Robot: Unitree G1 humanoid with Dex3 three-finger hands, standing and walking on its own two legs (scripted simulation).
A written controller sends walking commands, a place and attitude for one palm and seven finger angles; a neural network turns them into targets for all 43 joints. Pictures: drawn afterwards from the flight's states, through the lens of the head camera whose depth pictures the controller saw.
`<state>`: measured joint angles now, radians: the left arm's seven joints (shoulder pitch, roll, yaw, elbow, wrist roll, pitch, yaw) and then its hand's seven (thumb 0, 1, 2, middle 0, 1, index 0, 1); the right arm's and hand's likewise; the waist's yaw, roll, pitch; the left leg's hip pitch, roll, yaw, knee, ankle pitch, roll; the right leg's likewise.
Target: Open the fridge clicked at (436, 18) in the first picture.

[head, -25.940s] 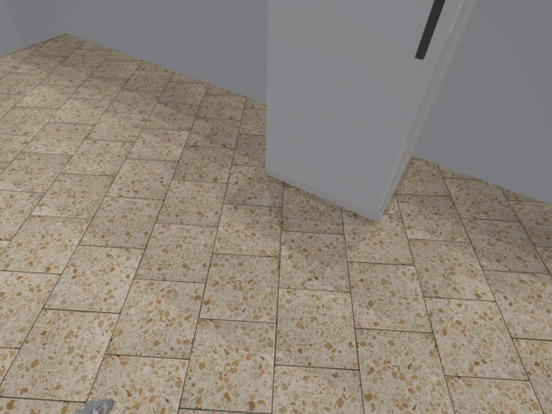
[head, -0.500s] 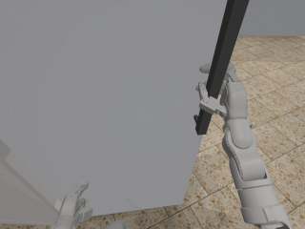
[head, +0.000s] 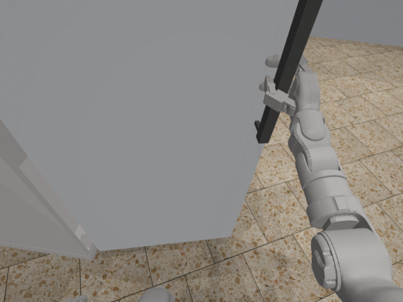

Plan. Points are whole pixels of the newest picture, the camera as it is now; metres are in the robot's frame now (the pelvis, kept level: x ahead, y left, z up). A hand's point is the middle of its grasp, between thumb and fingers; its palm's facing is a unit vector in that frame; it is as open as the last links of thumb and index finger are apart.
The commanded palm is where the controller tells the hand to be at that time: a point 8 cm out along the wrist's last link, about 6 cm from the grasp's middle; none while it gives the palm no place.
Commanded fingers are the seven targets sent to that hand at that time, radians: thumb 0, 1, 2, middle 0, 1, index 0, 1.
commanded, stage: stop walking and hold the door back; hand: right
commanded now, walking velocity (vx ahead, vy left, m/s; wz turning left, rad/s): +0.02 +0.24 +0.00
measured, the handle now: (286, 50) +0.49 -0.10 +0.27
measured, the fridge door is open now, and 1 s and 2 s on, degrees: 75 74 73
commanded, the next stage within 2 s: loosen the grip on the handle in 0.30 s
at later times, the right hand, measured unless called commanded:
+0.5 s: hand (275, 93) +0.44 -0.09 +0.21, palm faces -0.05 +0.99 -0.09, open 6.5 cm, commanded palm +0.40 -0.14 +0.20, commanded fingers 0.00 -0.17 -0.55 0.45 1.40 0.45 1.40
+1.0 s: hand (276, 97) +0.45 -0.10 +0.20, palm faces +0.00 +1.00 -0.06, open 14.3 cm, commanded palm +0.41 -0.15 +0.20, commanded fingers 0.00 0.55 -0.20 0.25 1.15 0.25 1.15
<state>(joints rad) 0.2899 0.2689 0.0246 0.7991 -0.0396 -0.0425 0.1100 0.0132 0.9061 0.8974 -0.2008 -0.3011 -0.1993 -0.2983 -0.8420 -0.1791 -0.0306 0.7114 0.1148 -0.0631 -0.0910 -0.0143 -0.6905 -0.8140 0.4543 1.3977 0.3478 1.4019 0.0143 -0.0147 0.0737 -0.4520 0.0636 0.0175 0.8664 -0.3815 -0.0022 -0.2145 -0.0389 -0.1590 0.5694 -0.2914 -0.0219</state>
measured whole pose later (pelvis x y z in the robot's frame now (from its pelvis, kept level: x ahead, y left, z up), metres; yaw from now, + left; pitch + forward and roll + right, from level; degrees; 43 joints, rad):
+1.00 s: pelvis +0.02 +0.02 +0.01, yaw +1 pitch +2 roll -1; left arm 0.28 0.28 0.00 0.73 -0.06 -0.15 0.03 0.02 0.90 0.90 -0.20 -0.30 -0.20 -0.30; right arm -0.62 -0.25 -0.16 0.56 0.14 -0.21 0.03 -0.01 0.52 -0.22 0.41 1.27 0.29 1.21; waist 0.04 -0.01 0.01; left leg -0.34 0.00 0.08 0.45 -0.14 0.05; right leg -0.21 -0.05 -0.12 0.43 -0.24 0.02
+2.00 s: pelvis +0.05 -0.01 +0.01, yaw +1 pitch +0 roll +0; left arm 0.24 0.24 -0.03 0.65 -0.05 -0.10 0.04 0.01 0.90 0.90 -0.21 -0.30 -0.20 -0.30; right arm -0.35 -0.25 -0.17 0.31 0.16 -0.15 0.12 -0.01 0.55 -0.20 0.25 1.15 0.25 1.15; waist -0.01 -0.02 -0.03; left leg -0.29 0.04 0.07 0.47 -0.19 0.00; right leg -0.18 -0.02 -0.12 0.47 -0.31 -0.02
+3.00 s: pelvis +0.04 -0.01 +0.01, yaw -2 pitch -5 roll +1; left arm 0.18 0.27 -0.07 0.59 -0.09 -0.18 0.08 0.02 0.90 0.90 -0.20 -0.30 -0.20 -0.30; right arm 0.04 -0.32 -0.27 -0.16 0.30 0.28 0.32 -0.01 0.55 -0.20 0.25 1.15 0.25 1.15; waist -0.08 -0.04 -0.04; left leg -0.18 0.04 0.11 0.46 -0.20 0.00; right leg -0.10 -0.02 -0.08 0.50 -0.32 -0.03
